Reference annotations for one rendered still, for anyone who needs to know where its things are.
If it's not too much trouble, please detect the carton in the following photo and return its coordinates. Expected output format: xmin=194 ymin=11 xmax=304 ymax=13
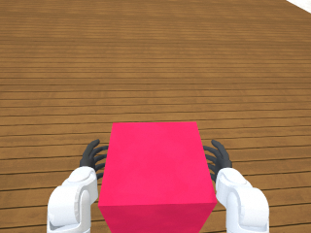
xmin=98 ymin=121 xmax=218 ymax=233

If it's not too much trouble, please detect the right robot forearm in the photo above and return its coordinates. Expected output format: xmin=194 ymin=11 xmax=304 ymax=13
xmin=216 ymin=168 xmax=269 ymax=233

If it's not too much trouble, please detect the robot left hand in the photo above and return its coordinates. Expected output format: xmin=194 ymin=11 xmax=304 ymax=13
xmin=79 ymin=139 xmax=109 ymax=179

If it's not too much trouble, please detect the left robot forearm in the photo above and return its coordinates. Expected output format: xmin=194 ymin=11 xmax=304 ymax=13
xmin=47 ymin=166 xmax=98 ymax=233

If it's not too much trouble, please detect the robot right hand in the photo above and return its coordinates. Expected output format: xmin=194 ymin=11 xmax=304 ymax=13
xmin=202 ymin=140 xmax=232 ymax=183

